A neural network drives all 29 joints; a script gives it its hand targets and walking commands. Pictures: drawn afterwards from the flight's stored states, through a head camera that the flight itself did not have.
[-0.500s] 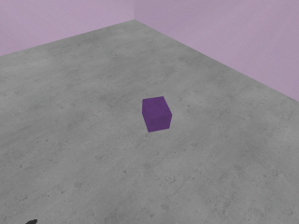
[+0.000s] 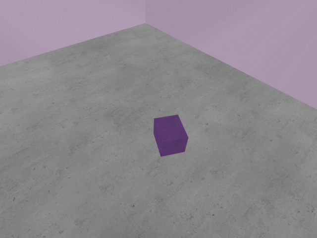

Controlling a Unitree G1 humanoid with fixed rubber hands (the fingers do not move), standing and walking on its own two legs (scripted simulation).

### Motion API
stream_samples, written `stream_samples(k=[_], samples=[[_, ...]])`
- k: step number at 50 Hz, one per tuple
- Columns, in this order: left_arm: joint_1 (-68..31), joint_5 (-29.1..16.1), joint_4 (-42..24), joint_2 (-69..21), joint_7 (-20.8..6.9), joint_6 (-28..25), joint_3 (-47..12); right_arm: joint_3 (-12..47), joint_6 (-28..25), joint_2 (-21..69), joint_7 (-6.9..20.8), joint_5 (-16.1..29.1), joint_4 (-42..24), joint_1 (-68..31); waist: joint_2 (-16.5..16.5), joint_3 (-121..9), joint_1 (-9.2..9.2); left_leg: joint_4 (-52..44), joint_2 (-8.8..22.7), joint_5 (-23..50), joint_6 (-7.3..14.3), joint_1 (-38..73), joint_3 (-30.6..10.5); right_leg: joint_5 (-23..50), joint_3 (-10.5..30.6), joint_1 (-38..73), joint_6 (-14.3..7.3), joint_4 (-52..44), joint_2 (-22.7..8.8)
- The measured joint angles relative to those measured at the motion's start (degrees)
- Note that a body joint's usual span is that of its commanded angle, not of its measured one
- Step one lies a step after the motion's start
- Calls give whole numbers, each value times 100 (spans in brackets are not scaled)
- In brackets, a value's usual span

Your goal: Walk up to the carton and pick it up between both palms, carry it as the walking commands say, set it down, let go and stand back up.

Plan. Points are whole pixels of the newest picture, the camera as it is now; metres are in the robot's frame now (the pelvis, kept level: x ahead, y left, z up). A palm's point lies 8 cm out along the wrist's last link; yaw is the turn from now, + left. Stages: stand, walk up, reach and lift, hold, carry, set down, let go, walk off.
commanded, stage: walk up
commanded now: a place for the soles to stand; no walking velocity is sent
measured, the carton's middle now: (169, 135) +0.94 -0.11 -0.66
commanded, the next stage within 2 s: none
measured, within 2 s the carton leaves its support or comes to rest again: neither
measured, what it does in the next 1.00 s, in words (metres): walks ahead: right foot, then left foot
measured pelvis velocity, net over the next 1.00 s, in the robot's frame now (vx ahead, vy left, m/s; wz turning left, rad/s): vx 0.27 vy -0.05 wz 0.00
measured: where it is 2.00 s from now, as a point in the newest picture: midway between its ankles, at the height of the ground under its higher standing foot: (164, 225)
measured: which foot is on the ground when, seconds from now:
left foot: down 0.00-0.32, up 0.34-0.54, down 0.56-0.90, up 0.92-1.00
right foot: up 0.00-0.30, down 0.32-0.56, up 0.58-0.88, down 0.90-1.00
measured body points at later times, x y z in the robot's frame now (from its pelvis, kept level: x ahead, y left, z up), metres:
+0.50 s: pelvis +0.13 -0.02 +0.00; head +0.14 -0.03 +0.45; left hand +0.22 +0.31 -0.09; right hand +0.21 -0.34 -0.10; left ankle +0.18 +0.11 -0.69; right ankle +0.19 -0.15 -0.71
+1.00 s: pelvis +0.27 -0.05 +0.00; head +0.30 -0.06 +0.45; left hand +0.35 +0.28 -0.09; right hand +0.34 -0.37 -0.11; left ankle +0.26 +0.10 -0.68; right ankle +0.33 -0.16 -0.71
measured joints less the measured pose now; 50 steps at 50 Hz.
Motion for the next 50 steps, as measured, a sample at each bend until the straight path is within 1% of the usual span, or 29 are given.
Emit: stream_samples(k=[2, 4, 7, 9, 11, 13, 14, 16, 17, 19, 21, 22, 24, 28, 30, 31, 33, 37, 39, 41, 43, 44, 45, 46, 48, 50], samples=[[0, 0, -3, -22, 0, 42, 0, 2, -6, 23, -39, 0, -1, 37, -23, -69, -1, 0, 24, -147, 5, 65, -2, -95, 47, -358, 0, 800, 127], [-6, 0, -7, -17, 0, 44, 0, 2, -21, 39, -64, 0, -4, 54, -87, -96, 3, -217, 26, -220, 7, 210, 2, -95, 54, -675, 0, 1062, 199], [-5, 0, -7, -17, -1, 44, 0, 3, -36, 39, -103, 0, -3, 55, -145, -42, 5, -503, 27, -198, 7, 451, 4, -173, 58, -1064, 0, 1064, 208], [-3, -1, -8, -26, -1, 44, -1, 4, -36, 40, -110, 0, -3, 55, -157, 24, 6, -636, 26, -225, 7, 634, 6, -80, 63, -1249, 1, 971, 153], [-2, -1, -10, -34, -1, 44, 0, 4, -36, 41, -110, 0, -3, 55, -159, 70, 8, -722, 25, -287, 7, 803, 9, 244, 66, -1299, 1, 596, 86], [1, -1, -10, -30, -1, 44, 0, 5, -36, 41, -99, -1, -3, 55, -159, 65, 10, -698, 26, -405, -18, 905, 12, 696, 68, -1223, 0, 30, 41], [6, -1, -10, -21, -1, 43, 0, 5, -36, 42, -88, -1, -2, 55, -157, 56, 12, -608, 33, -506, -34, 930, 13, 868, 68, -1119, 0, -269, 46], [23, -1, -10, 69, 0, 17, 3, 5, -35, 45, -75, -1, 1, 58, -203, 53, 17, -110, 26, -854, -49, 881, 21, 847, 89, -760, -14, -840, 45], [19, 0, -5, 100, 9, 1, 2, 3, -8, 43, -75, -1, 6, 26, -193, 88, 13, 340, 48, -1028, -39, 768, 14, 1172, 77, -732, -15, -793, 45], [21, -1, -2, -19, 17, -1, -2, 4, 90, 39, -75, -1, 5, -60, -27, 197, 15, 1239, 89, -1061, -29, 501, 19, 1113, 16, -631, -12, -529, 116], [31, -1, -3, -115, 17, -1, -1, 4, 100, 37, -63, -1, -2, -80, 59, 223, 11, 1666, 43, -1069, -29, 217, 12, 932, -8, -476, -12, -530, 112], [32, 0, -4, -116, 17, -1, 0, 5, 101, 36, -53, 0, -3, -78, 60, 230, 9, 1652, 40, -1073, -29, 120, 7, 862, -11, -414, -12, -530, 91], [32, 0, -4, -85, 16, 0, 0, 5, 101, 33, -29, 0, -5, -76, 46, 251, 6, 1331, 42, -1078, -29, 56, 3, 761, -14, -283, -12, -530, 42], [30, 0, -2, -5, 17, 49, 0, 4, 93, 28, -1, 0, -6, -65, 45, 100, 2, 253, 42, -1047, -29, 125, -1, 494, -19, -249, -12, -456, 29], [13, 0, 3, 14, 17, 120, 0, 2, 42, 32, -37, 0, -2, 14, 33, 49, 0, 223, 37, -582, -25, 138, 4, -146, 40, -415, -13, 130, 68], [13, 0, 2, 7, 17, 156, 0, 2, 36, 42, -63, 0, -1, 74, 29, -2, -1, 220, 48, -454, -12, 144, 3, -187, 97, -585, -13, 518, 142], [13, 0, -4, 11, 17, 167, 0, 4, 37, 66, -91, 0, 3, 171, -19, -62, 1, 60, 60, -437, -4, 252, 6, -14, 120, -872, -12, 918, 212], [14, 0, -4, 34, 17, 167, -1, 4, 35, 63, -128, 0, 2, 220, -132, -41, 4, -453, 62, -400, -4, 620, 9, 187, 127, -1240, -12, 926, 150], [16, -1, -6, 32, 17, 167, -1, 4, 35, 45, -129, 0, 2, 220, -155, -17, 7, -592, 66, -427, -5, 790, 12, 242, 130, -1306, -12, 779, 81], [17, -1, -7, 27, 17, 167, -1, 5, 35, 34, -129, 0, 2, 218, -158, -25, 9, -612, 76, -524, -21, 883, 15, 442, 133, -1262, -12, 347, 45], [19, -1, -10, 35, 18, 145, 0, 5, 35, 35, -129, -1, 3, 214, -164, -15, 12, -454, 91, -699, -94, 911, 20, 880, 135, -1051, -12, -301, 73], [20, -1, -10, 57, 26, 107, 2, 5, 35, 36, -131, -1, 5, 212, -185, 29, 15, -211, 83, -843, -107, 892, 26, 1167, 141, -861, -22, -612, 72], [15, -1, -1, 70, 62, 81, 2, 3, 52, 32, -143, -1, 9, 181, -187, 81, 14, 182, 88, -993, -102, 800, 20, 1170, 133, -736, -34, -685, 62], [15, -1, 1, 16, 102, 79, -1, 2, 105, 33, -161, -1, 10, 91, -123, 165, 13, 605, 140, -1055, -75, 691, 17, 999, 128, -728, -25, -508, 109], [16, -1, -2, -138, 123, 76, -12, 4, 177, 38, -195, -1, 6, -31, 2, 273, 13, 1231, 136, -1164, -57, 468, 21, 799, 132, -621, -20, -417, 171], [15, -1, -2, -190, 149, 76, -21, 5, 183, 56, -216, 0, 2, -69, 14, 314, 9, 1346, 90, -1282, -57, 294, 13, 725, 129, -538, -19, -418, 140]])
